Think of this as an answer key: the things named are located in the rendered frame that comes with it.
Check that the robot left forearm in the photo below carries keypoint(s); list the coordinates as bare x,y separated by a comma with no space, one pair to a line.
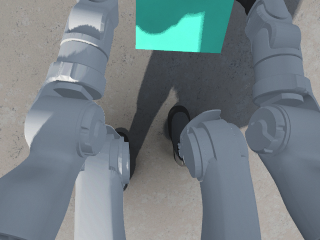
79,71

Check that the robot left foot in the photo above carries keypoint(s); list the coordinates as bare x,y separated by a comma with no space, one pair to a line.
125,140

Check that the carton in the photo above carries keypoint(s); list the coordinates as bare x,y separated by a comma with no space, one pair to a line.
182,25

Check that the robot left upper arm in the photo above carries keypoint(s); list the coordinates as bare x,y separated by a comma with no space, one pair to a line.
61,133

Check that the right robot hand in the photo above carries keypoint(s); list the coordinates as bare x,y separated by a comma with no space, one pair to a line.
247,4

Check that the robot right forearm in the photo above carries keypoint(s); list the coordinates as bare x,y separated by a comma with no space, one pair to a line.
277,57

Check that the robot right upper arm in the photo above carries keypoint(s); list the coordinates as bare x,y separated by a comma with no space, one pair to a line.
287,140

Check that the right robot shin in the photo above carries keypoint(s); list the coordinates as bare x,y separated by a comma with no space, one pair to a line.
211,115

